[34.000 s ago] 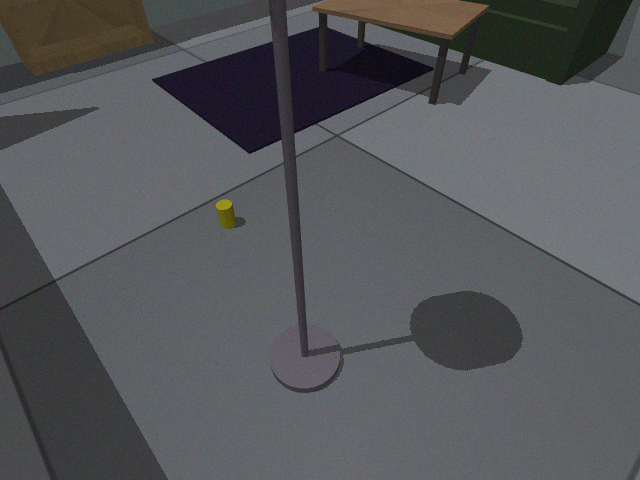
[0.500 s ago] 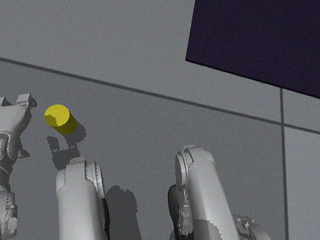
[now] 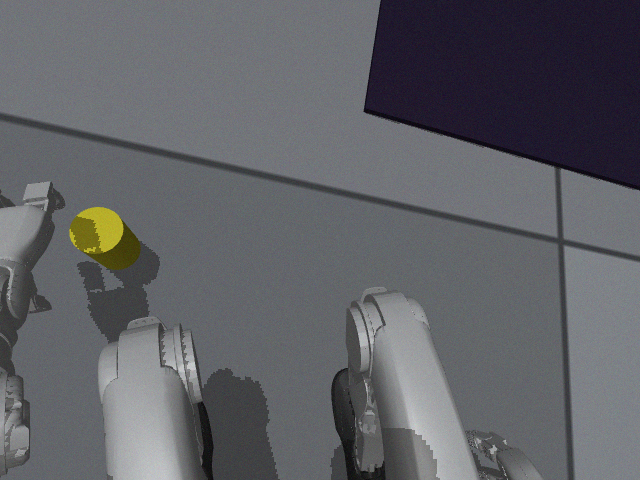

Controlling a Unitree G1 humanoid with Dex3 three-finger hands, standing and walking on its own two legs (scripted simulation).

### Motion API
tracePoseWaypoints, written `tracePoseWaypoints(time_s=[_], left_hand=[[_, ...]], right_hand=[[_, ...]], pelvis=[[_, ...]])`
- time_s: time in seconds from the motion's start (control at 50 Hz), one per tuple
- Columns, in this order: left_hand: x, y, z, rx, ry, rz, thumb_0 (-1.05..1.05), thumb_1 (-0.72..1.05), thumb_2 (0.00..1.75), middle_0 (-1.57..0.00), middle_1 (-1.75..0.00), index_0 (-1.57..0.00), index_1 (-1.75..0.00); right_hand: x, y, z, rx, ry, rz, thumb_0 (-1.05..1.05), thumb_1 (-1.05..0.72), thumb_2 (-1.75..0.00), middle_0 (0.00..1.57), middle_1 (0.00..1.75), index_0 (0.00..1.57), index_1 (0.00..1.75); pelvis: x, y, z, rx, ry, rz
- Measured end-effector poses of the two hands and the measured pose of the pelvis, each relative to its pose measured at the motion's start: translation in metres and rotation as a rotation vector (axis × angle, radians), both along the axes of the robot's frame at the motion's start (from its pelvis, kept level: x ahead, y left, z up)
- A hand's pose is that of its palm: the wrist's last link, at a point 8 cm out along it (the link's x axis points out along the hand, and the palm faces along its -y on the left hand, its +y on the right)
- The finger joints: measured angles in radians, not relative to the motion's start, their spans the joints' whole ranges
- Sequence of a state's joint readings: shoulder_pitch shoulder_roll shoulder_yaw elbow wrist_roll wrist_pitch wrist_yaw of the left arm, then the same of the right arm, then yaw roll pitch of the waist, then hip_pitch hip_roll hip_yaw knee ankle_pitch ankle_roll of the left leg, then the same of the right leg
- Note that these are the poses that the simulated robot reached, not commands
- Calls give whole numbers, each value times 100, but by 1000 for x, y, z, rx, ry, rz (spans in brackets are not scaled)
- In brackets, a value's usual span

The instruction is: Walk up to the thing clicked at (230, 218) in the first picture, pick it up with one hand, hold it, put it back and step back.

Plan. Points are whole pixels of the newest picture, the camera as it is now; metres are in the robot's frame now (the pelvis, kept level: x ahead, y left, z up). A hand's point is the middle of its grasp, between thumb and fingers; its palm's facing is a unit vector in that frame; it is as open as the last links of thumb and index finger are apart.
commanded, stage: approach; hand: left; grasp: from above
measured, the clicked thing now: (108, 240) +0.47 +0.26 -0.28
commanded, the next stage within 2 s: close in in 0.74 s
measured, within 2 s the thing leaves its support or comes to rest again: neither
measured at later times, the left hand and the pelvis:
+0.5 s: hand (107, 205) +0.49 +0.24 -0.17, palm faces -0.37 -0.04 -0.93, open 14.0 cm; pelvis +0.00 +0.00 -0.01, yaw -1 degrees
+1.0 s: hand (57, 264) +0.41 +0.30 -0.19, palm faces -0.50 -0.06 -0.87, open 14.1 cm; pelvis +0.00 +0.00 -0.01, yaw +0 degrees
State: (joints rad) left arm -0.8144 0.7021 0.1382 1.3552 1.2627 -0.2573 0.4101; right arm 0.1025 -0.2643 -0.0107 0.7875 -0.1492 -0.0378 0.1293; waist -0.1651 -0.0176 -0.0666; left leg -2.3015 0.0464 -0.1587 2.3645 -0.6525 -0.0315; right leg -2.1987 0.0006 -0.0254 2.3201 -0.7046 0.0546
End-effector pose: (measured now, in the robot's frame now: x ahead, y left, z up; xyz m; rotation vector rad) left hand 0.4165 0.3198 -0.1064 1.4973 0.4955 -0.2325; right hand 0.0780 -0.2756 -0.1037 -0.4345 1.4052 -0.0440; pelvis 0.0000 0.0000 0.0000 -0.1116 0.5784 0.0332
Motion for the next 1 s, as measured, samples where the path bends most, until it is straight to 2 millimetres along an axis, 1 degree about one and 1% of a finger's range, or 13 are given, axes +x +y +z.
tracePoseWaypoints(time_s=[0.16,0.26,0.3,0.38,0.48,0.54,0.6,0.64,0.7,0.8,0.9,0.94,1.0], left_hand=[[3,-2,-5,5,5,-3,0,-53,100,-8,-104,-8,-103],[11,-15,-10,9,13,-39,0,-52,99,-8,-104,-9,-104],[18,-25,-12,6,4,-60,0,-52,99,-8,-105,-9,-104],[38,-51,-12,-5,-35,-100,0,-52,99,-8,-106,-9,-105],[68,-80,-5,-1,-80,-99,0,-53,99,-9,-106,-9,-105],[82,-90,0,9,-82,-73,0,-53,100,-9,-106,-9,-105],[88,-93,4,16,-68,-36,0,-53,100,-9,-105,-9,-105],[87,-91,4,23,-44,-15,0,-53,99,-8,-105,-9,-104],[78,-82,0,22,1,19,0,-53,99,-8,-105,-9,-104],[46,-54,-12,11,77,45,0,-52,98,-8,-105,-9,-104],[15,-28,-18,-2,89,13,0,-52,98,-9,-106,-9,-104],[8,-23,-19,-4,78,-15,0,-52,97,-9,-105,-9,-104],[5,-21,-22,-12,56,-53,0,-52,98,-9,-105,-10,-103]], right_hand=[[-2,1,-3,4,4,3,0,-91,-90,21,30,21,30],[-5,1,-4,5,8,9,0,-91,-90,21,30,21,30],[-8,1,-3,3,8,10,0,-91,-90,21,30,21,30],[-16,0,0,-8,10,-1,0,-91,-90,21,30,21,30],[-32,-1,5,-17,17,-36,0,-91,-90,21,30,21,30],[-44,0,7,-9,32,-63,0,-91,-90,21,30,21,30],[-57,2,8,9,51,-91,0,-91,-90,20,30,21,30],[-64,3,7,24,64,-109,0,-91,-90,20,30,21,30],[-71,6,5,46,83,-128,0,-91,-90,20,30,21,30],[-71,9,-2,75,109,-120,0,-91,-90,21,30,21,30],[-54,4,-7,65,107,-63,0,-91,-90,21,30,21,30],[-42,1,-9,48,91,-36,0,-91,-90,21,30,21,30],[-24,-4,-8,16,58,7,0,-91,-90,21,30,21,30]], pelvis=[[0,0,-3,0,-1,-1],[0,0,-6,1,0,-1],[0,0,-6,1,-1,-2],[-1,0,-7,-1,3,-6],[0,0,-7,-2,16,-12],[1,-1,-6,-2,22,-17],[1,-1,-5,-2,24,-22],[1,-2,-4,0,22,-24],[1,-3,-3,3,17,-26],[0,-5,-3,9,0,-21],[-1,-5,-7,10,-12,-11],[-2,-5,-8,8,-15,-7],[-2,-3,-11,4,-18,-3]])
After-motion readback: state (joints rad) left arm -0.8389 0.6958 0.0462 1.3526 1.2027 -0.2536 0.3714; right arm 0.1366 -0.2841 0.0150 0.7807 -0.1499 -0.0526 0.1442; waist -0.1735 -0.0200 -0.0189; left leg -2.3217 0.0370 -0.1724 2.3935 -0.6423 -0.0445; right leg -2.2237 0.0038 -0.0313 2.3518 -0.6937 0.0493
